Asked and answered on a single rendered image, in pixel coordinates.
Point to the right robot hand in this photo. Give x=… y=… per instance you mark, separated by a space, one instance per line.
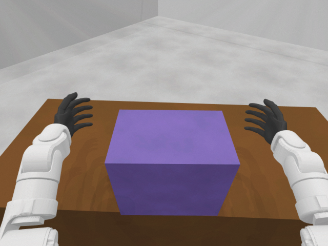
x=274 y=121

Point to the left robot forearm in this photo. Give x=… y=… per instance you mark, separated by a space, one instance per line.
x=34 y=197

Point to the robot left upper arm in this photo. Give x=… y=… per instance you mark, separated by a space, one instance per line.
x=30 y=237

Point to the pedestal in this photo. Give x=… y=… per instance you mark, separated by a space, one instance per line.
x=259 y=208

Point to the robot right upper arm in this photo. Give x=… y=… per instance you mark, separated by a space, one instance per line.
x=314 y=235

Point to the right robot forearm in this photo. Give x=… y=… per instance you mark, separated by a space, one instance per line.
x=306 y=174

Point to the carton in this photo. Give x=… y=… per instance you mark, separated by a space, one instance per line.
x=171 y=162

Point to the left robot hand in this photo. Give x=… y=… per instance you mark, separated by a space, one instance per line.
x=66 y=112

